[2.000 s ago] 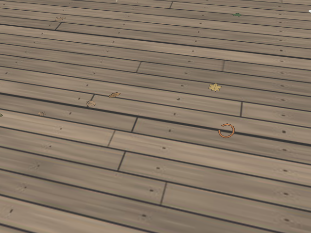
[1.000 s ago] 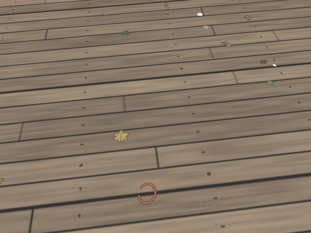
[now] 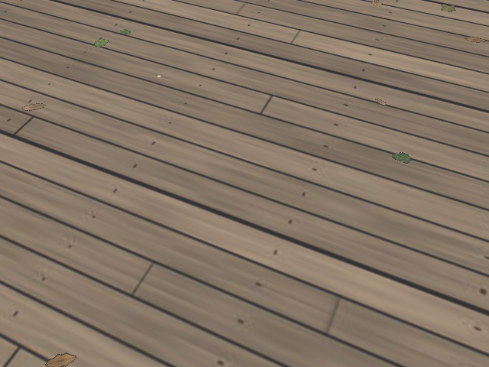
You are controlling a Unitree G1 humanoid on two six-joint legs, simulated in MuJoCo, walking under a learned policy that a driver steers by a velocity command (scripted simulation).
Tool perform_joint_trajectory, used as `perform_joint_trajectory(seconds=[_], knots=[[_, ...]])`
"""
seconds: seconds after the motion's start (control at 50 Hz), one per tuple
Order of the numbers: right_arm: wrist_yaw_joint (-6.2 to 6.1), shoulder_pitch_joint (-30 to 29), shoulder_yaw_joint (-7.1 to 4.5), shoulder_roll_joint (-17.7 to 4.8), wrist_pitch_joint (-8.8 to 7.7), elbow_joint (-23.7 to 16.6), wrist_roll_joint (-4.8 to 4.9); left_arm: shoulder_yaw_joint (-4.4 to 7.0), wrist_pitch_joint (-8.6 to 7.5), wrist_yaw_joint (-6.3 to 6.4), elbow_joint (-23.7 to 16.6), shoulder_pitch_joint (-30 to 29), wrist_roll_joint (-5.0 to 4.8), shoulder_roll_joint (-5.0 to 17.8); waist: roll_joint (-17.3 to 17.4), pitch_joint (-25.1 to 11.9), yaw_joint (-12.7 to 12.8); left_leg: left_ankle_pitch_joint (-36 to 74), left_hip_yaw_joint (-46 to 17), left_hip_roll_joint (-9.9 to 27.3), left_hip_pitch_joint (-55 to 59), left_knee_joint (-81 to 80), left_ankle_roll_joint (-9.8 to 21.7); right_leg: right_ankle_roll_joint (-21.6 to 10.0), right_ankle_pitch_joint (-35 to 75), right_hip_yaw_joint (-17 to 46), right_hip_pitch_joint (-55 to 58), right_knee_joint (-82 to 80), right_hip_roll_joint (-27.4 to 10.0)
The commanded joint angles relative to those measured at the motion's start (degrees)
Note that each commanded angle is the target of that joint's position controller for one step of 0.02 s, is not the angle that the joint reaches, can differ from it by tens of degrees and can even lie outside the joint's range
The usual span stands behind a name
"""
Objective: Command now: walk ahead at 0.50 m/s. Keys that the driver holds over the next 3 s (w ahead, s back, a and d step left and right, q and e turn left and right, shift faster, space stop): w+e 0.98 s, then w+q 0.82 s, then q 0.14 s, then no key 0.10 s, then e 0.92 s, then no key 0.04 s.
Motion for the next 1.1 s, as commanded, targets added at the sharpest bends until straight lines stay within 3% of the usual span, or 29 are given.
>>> perform_joint_trajectory(seconds=[0.02,0.06,0.08,0.1,0.12,0.14,0.16,0.18,0.2,0.24,0.3,0.4,0.5,0.56,0.6,0.62,0.64,0.66,0.68,0.7,0.72,0.74,0.78,0.84,0.92,1.02,1.06,1.1], knots=[[-0.46,-4.4,-0.02,-2.8,-1.39,-4.7,0.13,2.01,-0.19,0.1,-1.4,0.3,-0.1,9.6,-8.1,2.2,-2.1,-1.2,3.9,-1.4,6.1,-5.8,1.0,-8.1,28.6,9.6,-3.3,-2.4,-14.4],[-1.33,0.4,-0.5,-4.0,-2.17,-3.2,-0.07,2.3,0.36,0.3,-0.6,0.1,-0.02,10.8,-7.6,0.2,-4.9,-3.8,4.1,-3.4,13.4,-10.2,2.3,-7.3,37.6,10.0,-1.8,4.7,-14.2],[-1.98,8.1,-1.2,-5.3,-2.9,-0.4,-0.67,2.08,0.55,0.29,-0.2,0.0,-0.37,10.2,-5.2,-3.9,-8.4,-1.7,3.9,-4.1,24.1,-14.1,3.5,-6.2,39.5,8.0,-4.0,14.2,-11.6],[-2.89,17.5,-2.42,-9.1,-3.49,1.8,-1.87,1.35,0.33,0.19,-1.6,-0.5,-0.73,7.9,-1.1,-10.9,-12.2,-5.8,-4.4,4.2,38.5,-15.1,5.7,-4.9,27.2,6.3,-12.9,27.9,-8.6],[-3.82,21.7,-3.87,-15.5,-3.4,1.8,-2.55,-0.39,0.31,-0.07,-4.3,3.7,-1.75,0.2,12.1,-18.8,-10.8,-7.5,-28.5,22.9,55.1,-18.5,11.0,-2.5,-10.6,3.0,-32.3,47.3,-0.1],[-4.03,21.5,-4.06,-14.3,-2.64,1.9,-0.12,1.54,1.24,0.82,-2.9,2.5,-0.65,7.0,6.8,-18.8,-11.9,-9.9,-34.9,23.8,49.6,-22.7,12.7,-3.3,-14.6,9.6,-36.2,54.9,0.5],[-4.01,16.3,-2.85,-10.1,-2.6,1.8,0.39,2.11,1.55,0.76,-3.3,-0.9,-0.5,7.5,3.5,-9.5,-9.3,-10.4,-25.7,20.4,42.5,-23.9,10.9,-3.9,-10.0,11.5,-37.9,55.4,-2.5],[-3.76,12.5,-1.92,-6.4,-3.06,1.7,0.67,1.86,1.56,0.43,-3.2,-2.4,-0.66,5.9,3.2,-4.2,-7.5,-6.5,-18.7,17.3,35.8,-26.4,9.3,-3.7,-5.9,10.9,-36.8,52.8,-4.4],[-3.7,10.7,-1.39,-4.3,-3.53,1.9,0.71,2.03,2.07,0.21,-2.5,-2.6,-0.34,5.3,3.6,-1.8,-6.1,-3.4,-13.6,14.8,31.8,-28.1,7.3,-3.2,-3.7,10.6,-34.8,50.8,-5.3],[-3.93,10.2,-1.09,-3.0,-4.42,2.7,0.95,2.17,3.58,-0.56,-1.8,-1.4,0.78,4.0,4.3,-0.5,-4.0,2.4,-7.3,12.7,27.2,-30.0,6.1,-2.1,-1.4,10.0,-31.6,50.3,-5.7],[-4.07,12.2,-1.71,-4.0,-5.73,4.3,1.48,2.29,4.55,-1.52,-3.5,-5.7,0.9,2.4,2.6,0.6,-3.2,7.5,-1.9,12.7,27.7,-32.0,6.8,-1.3,3.5,9.6,-35.6,49.5,-6.2],[-4.26,15.0,-1.86,-3.7,-5.69,6.6,1.16,1.63,4.63,-2.64,-7.2,-16.0,1.05,1.2,2.0,3.4,-4.6,10.0,6.2,11.5,28.9,-32.7,6.8,-0.5,13.1,7.6,-39.2,37.6,-6.5],[-4.73,18.5,-2.67,-6.3,-5.11,8.7,1.1,1.04,4.52,-3.53,-10.8,-24.1,1.46,1.8,1.5,5.0,-6.4,16.2,11.0,13.3,33.7,-30.7,5.7,-3.4,12.7,2.4,-35.0,25.2,-4.9],[-5.12,18.9,-3.13,-8.2,-4.07,9.6,0.92,1.58,4.58,-3.1,-11.2,-23.0,1.73,3.0,2.3,2.9,-5.2,37.0,14.0,13.7,38.7,-21.8,4.5,-6.6,4.9,-0.8,-29.8,22.4,-0.8],[-5.19,18.7,-3.58,-10.0,-2.86,9.6,0.91,2.79,4.0,-2.3,-8.8,-13.5,1.78,4.8,2.4,-3.3,-0.9,46.1,15.3,13.2,38.3,-4.8,3.9,-9.5,0.3,-1.7,-18.3,19.5,3.9],[-5.05,18.1,-3.44,-9.8,-2.56,8.9,0.92,4.11,3.5,-1.43,-5.6,-3.8,2.32,7.3,-0.9,-8.8,3.5,36.5,16.1,11.8,30.5,9.9,2.1,-11.7,1.2,1.9,-4.5,15.4,3.7],[-4.38,19.9,-2.09,-4.0,-2.88,5.4,1.76,6.15,3.54,-0.45,-5.3,-0.2,2.6,14.7,-12.0,-14.8,2.6,1.9,16.0,6.0,9.2,30.4,-1.0,-17.7,-6.0,26.6,13.0,12.7,-12.9],[-3.69,16.2,-2.47,-5.3,-3.53,2.1,1.41,6.69,4.02,-0.33,-6.8,-1.1,0.53,17.8,-13.8,-18.9,1.8,-25.5,4.6,-4.0,-4.5,42.3,-3.0,-23.4,-0.7,53.1,18.3,2.7,-21.4],[-3.47,9.7,-2.63,-6.6,-3.92,0.9,1.17,6.38,4.48,0.05,-6.0,-2.4,-0.05,16.2,-6.2,-11.5,2.4,-19.8,-1.3,-0.1,-10.4,42.2,-2.3,-21.3,3.0,43.9,14.7,1.7,-19.3],[-3.39,9.6,-2.08,-5.6,-4.63,0.9,1.68,5.62,4.36,0.49,-5.7,-5.2,-0.35,13.1,-4.2,-5.0,0.1,-14.2,-0.9,2.3,-9.3,37.6,-1.9,-19.4,8.7,36.2,6.4,1.6,-17.7],[-3.55,10.8,-2.11,-5.3,-4.69,1.9,1.38,4.9,4.04,0.69,-5.9,-7.9,-0.31,10.5,-1.8,-1.9,-2.7,-12.1,-1.1,4.1,-5.4,32.0,-1.8,-16.6,14.6,30.7,-0.1,1.0,-14.2],[-3.59,11.9,-2.12,-5.2,-3.85,2.1,0.27,4.36,3.67,0.85,-6.1,-10.0,-0.76,8.9,-2.1,-0.8,-4.8,-11.6,-1.4,4.7,-1.7,28.9,-2.4,-15.2,19.1,26.8,-4.9,0.4,-11.4],[-3.21,13.5,-2.04,-4.6,-1.9,2.5,-0.65,3.89,2.52,0.57,-6.5,-10.5,-0.92,7.9,-3.1,-2.6,-6.3,-11.2,-0.9,4.6,2.4,26.3,-3.6,-15.1,24.6,23.6,-8.2,-0.3,-9.0],[-2.86,9.4,-1.82,-3.6,-0.76,0.8,-0.46,4.36,1.75,0.35,-5.8,-7.6,-0.79,9.7,-3.6,-1.3,-5.5,-6.7,0.1,4.3,-0.1,20.0,-4.9,-14.8,21.8,22.6,-10.0,-2.2,-7.2],[-2.74,-0.3,-1.63,-3.8,-0.81,-2.2,-0.15,4.38,1.82,0.41,-5.1,-2.8,-0.74,9.7,-5.3,1.1,-1.9,1.3,-0.4,3.5,-5.5,8.7,-5.7,-13.4,18.0,24.8,-6.4,-3.0,-6.8],[-1.98,-6.7,-0.81,-3.3,-1.81,-4.3,0.34,4.07,1.66,0.99,-4.1,1.2,-0.25,9.4,-6.1,1.1,0.8,6.2,0.7,1.1,-4.3,-2.4,-4.2,-12.2,24.7,24.4,-0.2,-0.2,-7.6],[-1.82,-7.4,-0.76,-3.6,-2.26,-4.7,0.52,3.7,1.27,1.29,-3.5,1.9,0.02,9.2,-6.7,1.6,0.9,6.1,1.3,0.5,-0.7,-5.7,-2.1,-10.9,27.7,24.1,1.0,0.0,-9.2],[-1.94,-4.0,-1.3,-5.0,-2.46,-3.9,0.69,3.77,0.92,1.59,-3.4,0.1,0.37,10.3,-7.4,1.8,-1.3,2.0,1.8,-0.7,5.3,-8.8,0.5,-9.1,33.5,23.0,1.7,1.7,-10.4]])
Next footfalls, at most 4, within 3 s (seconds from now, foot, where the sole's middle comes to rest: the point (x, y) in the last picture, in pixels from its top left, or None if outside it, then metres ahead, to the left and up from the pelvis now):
0.10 left None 0.20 0.11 -0.78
0.62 right None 0.44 -0.14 -0.78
1.16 left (329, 266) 0.79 -0.15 -0.78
1.70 right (413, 218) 0.98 -0.43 -0.78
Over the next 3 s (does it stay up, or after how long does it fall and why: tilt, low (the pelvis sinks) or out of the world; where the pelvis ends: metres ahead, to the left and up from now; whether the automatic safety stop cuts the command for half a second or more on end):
stays up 1.03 -0.34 0.00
